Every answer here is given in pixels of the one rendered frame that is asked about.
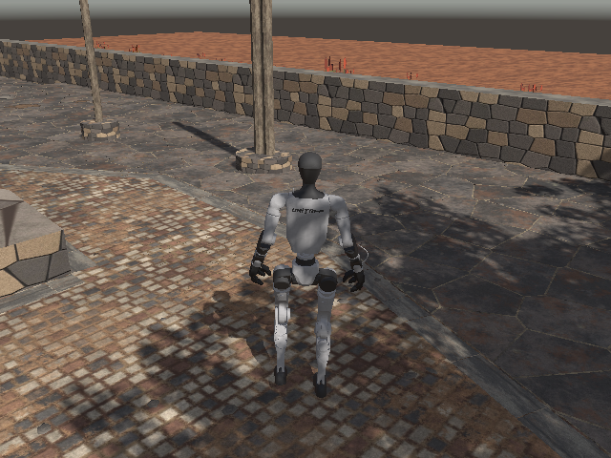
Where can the left robot hand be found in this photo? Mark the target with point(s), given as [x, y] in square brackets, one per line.
[258, 270]

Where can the right robot hand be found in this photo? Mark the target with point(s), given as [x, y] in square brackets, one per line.
[360, 277]

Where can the left robot upper arm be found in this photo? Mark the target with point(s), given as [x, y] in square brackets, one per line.
[273, 214]

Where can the robot head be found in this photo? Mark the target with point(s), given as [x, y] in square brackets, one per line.
[310, 165]

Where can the right robot forearm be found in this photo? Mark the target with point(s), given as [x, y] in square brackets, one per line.
[354, 257]

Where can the left robot forearm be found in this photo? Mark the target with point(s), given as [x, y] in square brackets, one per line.
[260, 252]

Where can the right robot upper arm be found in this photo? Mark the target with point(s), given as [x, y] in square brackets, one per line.
[338, 205]

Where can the humanoid robot torso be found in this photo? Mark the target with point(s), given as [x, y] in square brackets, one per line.
[306, 232]

